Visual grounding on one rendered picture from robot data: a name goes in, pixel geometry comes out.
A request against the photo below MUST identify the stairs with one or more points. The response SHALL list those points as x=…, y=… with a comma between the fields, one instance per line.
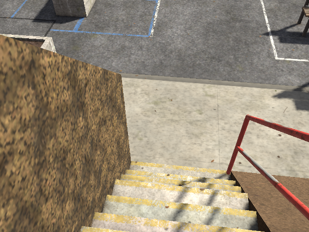
x=156, y=197

